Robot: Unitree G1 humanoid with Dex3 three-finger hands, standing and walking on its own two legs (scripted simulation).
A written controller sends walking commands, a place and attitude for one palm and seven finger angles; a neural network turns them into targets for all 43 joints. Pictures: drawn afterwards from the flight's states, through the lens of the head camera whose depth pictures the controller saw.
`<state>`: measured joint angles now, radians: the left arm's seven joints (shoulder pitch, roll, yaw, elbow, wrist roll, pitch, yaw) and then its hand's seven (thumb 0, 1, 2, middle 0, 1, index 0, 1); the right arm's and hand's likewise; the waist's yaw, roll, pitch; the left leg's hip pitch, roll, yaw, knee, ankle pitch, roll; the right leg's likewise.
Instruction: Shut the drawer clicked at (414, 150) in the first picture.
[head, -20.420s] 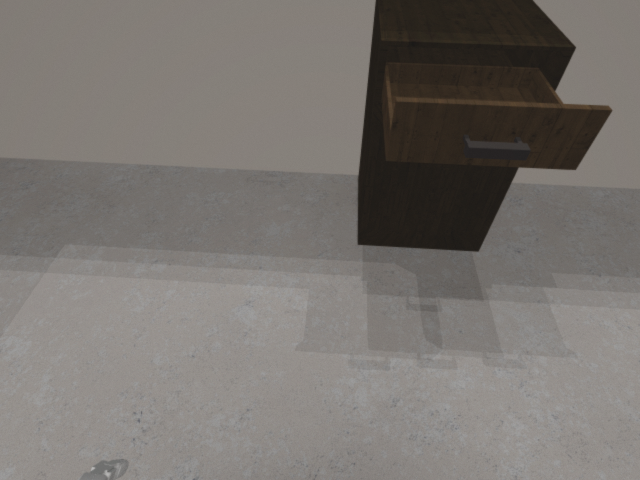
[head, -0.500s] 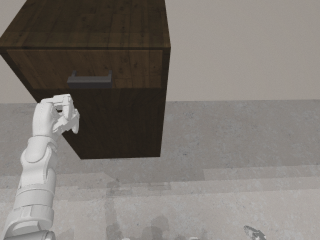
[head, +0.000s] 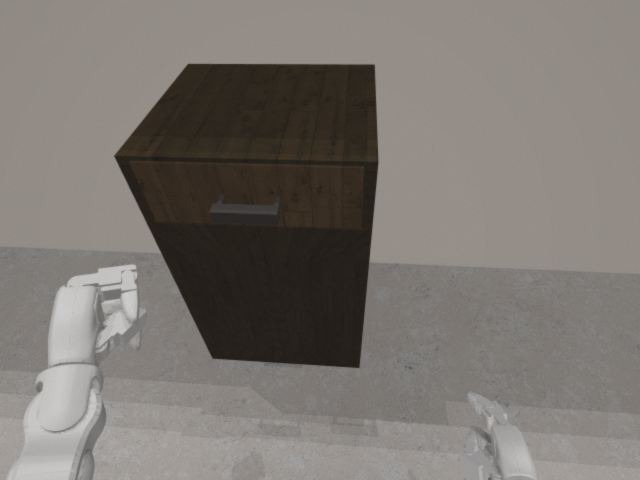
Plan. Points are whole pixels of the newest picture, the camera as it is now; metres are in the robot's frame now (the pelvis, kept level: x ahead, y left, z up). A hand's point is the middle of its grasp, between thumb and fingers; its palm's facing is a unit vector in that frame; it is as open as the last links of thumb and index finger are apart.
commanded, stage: draw the hand back to the body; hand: left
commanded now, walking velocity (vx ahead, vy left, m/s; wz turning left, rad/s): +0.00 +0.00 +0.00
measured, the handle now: (247, 206) +0.61 +0.22 -0.03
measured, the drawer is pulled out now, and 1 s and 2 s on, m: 0.00 0.00 0.00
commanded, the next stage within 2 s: step back with the hand held close in 0.44 s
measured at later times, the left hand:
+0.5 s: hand (80, 369) +0.17 +0.23 +0.16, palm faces +0.42 -0.81 -0.40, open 3.2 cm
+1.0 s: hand (50, 391) +0.15 +0.25 +0.16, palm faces +0.30 -0.80 -0.52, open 3.2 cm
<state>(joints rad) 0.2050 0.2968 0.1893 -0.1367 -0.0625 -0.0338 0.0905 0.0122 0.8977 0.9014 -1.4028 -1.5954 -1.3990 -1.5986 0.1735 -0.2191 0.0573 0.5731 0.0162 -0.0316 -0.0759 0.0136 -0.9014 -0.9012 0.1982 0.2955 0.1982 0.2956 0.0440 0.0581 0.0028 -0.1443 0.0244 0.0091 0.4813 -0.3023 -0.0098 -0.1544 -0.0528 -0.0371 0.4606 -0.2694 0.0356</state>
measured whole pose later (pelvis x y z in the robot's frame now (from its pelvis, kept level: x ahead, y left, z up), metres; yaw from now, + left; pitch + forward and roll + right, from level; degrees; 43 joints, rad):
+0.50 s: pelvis -0.01 -0.01 +0.00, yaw +0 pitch -5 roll -1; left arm 0.51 0.30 0.29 -0.44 -0.05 -0.10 0.11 0.01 0.89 0.90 -1.41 -1.60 -1.40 -1.60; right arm 0.21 -0.22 0.02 0.63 0.00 -0.13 -0.10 0.02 -0.90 -0.90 0.20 0.30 0.20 0.30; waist 0.07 0.08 0.03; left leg -0.08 0.04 0.00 0.44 -0.27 -0.02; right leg -0.08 -0.03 -0.04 0.41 -0.24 0.02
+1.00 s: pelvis -0.05 +0.01 +0.00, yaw +0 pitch +0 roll +0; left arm 0.63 0.40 0.37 -0.56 -0.04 -0.19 0.11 0.01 0.89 0.90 -1.41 -1.59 -1.40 -1.60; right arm 0.17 -0.22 -0.02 0.55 0.00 0.00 -0.08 0.02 -0.90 -0.90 0.20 0.30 0.20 0.30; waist 0.00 0.02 0.06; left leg -0.26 0.00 0.03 0.46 -0.21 0.01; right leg -0.26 -0.07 -0.02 0.43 -0.17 0.06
